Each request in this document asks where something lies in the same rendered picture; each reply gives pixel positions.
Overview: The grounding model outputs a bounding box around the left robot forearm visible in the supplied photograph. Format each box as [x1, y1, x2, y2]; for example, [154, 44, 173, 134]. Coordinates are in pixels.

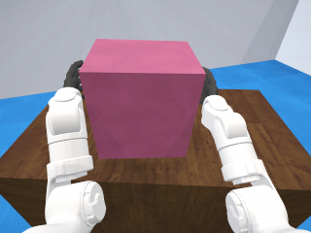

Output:
[45, 87, 93, 222]

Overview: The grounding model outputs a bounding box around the pedestal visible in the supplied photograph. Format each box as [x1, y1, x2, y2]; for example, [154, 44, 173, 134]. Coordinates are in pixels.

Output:
[0, 85, 311, 233]

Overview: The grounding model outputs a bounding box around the carton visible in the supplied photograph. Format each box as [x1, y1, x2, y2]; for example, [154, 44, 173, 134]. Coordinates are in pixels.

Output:
[79, 39, 206, 159]

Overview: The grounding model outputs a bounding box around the robot left hand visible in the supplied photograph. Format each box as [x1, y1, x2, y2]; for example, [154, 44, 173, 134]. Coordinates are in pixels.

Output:
[63, 60, 85, 100]

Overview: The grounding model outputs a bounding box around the right robot upper arm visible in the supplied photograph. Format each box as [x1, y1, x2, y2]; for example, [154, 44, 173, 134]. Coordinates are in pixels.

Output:
[225, 184, 311, 233]

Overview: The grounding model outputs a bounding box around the right robot forearm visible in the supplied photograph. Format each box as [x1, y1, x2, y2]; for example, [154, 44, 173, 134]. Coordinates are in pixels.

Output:
[201, 95, 289, 221]

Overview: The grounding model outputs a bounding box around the robot right hand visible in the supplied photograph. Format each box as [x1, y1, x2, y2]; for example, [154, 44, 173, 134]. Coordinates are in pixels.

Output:
[199, 66, 219, 106]

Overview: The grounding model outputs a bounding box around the left robot upper arm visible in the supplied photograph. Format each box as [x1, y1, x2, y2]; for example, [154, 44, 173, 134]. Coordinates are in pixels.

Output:
[22, 181, 106, 233]

